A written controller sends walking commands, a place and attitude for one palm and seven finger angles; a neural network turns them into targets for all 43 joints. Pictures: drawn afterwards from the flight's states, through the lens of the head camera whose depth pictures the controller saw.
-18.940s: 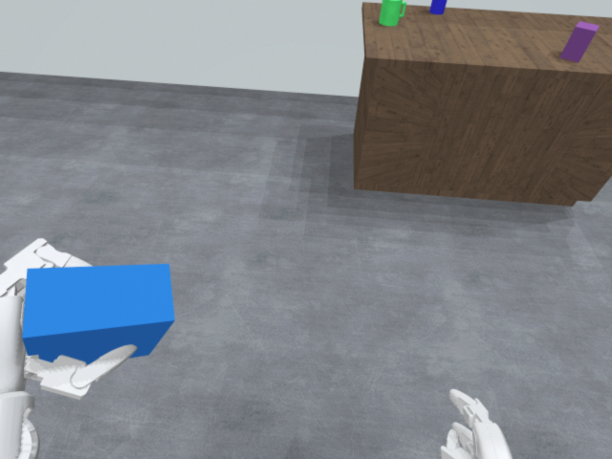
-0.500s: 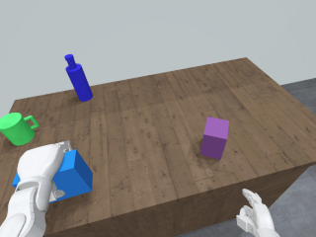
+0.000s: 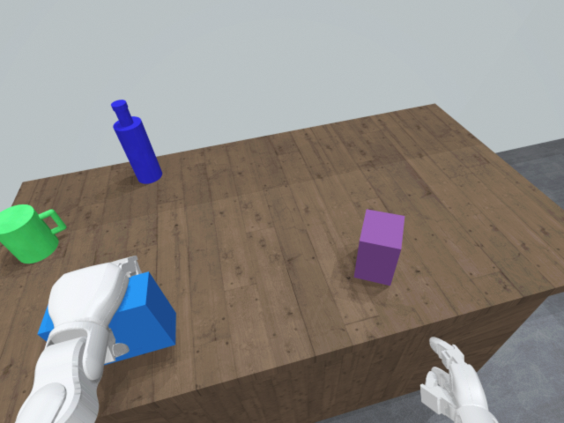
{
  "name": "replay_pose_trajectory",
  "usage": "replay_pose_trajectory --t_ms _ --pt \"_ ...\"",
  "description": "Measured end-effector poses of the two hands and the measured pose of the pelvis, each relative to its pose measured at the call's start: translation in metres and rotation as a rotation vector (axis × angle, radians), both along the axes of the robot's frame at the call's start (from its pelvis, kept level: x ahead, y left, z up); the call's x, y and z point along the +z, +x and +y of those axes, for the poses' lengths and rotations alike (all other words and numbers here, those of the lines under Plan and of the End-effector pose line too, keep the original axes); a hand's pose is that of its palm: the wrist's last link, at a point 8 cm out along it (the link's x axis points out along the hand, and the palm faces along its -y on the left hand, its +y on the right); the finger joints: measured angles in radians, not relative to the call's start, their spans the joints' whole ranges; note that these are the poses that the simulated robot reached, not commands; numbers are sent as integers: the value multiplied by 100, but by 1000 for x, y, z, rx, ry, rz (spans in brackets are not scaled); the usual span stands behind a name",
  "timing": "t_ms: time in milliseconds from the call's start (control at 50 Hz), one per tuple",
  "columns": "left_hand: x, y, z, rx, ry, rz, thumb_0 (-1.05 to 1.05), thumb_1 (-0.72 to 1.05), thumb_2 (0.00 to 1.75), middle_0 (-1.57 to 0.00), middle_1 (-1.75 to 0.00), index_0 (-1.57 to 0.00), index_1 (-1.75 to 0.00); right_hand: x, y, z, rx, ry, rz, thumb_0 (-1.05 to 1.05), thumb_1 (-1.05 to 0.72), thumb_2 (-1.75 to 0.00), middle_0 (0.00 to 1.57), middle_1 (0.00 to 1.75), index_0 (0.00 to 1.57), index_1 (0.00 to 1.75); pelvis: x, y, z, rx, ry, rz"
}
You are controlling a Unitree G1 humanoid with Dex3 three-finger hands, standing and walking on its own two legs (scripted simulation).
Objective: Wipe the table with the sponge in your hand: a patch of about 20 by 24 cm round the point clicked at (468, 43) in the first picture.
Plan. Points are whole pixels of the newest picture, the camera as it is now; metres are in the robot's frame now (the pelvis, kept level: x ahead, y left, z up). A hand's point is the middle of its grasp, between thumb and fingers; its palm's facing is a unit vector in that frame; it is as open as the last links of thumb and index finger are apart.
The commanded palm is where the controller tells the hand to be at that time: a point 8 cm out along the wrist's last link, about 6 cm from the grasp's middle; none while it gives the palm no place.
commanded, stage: move the sponge above the wiping area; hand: left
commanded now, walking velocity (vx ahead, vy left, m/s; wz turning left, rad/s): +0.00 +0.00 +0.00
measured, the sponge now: (121, 328) +0.21 +0.29 +0.02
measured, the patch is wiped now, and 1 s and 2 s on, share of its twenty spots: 0.00 0.00 0.00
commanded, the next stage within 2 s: lower the sponge onto the table in 0.66 s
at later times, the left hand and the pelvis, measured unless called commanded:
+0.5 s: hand (102, 311) +0.21 +0.30 +0.06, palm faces -0.03 -0.08 -1.00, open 10.0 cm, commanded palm +0.20 +0.29 +0.13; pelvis +0.00 +0.00 +0.00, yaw +0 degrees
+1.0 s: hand (102, 315) +0.21 +0.29 +0.07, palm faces -0.02 -0.09 -1.00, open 10.0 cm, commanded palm +0.19 +0.28 +0.14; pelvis +0.00 +0.00 +0.00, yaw +0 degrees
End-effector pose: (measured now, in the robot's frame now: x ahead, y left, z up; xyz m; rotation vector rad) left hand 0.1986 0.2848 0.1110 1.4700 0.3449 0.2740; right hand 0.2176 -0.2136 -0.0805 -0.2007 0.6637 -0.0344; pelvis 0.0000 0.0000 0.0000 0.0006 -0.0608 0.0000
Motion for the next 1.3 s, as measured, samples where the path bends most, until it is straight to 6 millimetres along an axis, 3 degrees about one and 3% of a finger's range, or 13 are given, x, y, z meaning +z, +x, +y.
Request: replay_pose_trajectory --t_ms 220,480,680,1020,1300 --pt "8 -3 8 26 10 -15 0 -48 102 -74 -135 -74 -135 -1 0 -2 3 4 -5 1 -91 -89 20 30 21 31 0 0 -3 2 -2 -3" --pt "3 -4 11 3 4 4 0 -48 102 -74 -135 -74 -135 -1 0 -1 -1 -11 -5 1 -91 -89 20 30 21 31 0 -1 -1 5 -3 -3" --pt "13 6 -1 -17 -1 -47 0 -48 103 -74 -135 -74 -135 0 0 1 -12 4 -1 1 -91 -89 20 30 19 30 1 1 3 -1 1 1" --pt "8 -11 3 6 -3 -11 0 -48 103 -75 -135 -74 -135 0 0 0 3 -1 -2 1 -91 -89 20 30 19 31 0 0 1 4 -2 -8" --pt "3 3 -5 -1 3 -16 0 -48 103 -75 -134 -74 -135 -1 0 0 -1 16 -2 1 -91 -89 20 30 19 30 0 -2 -2 -4 1 -2"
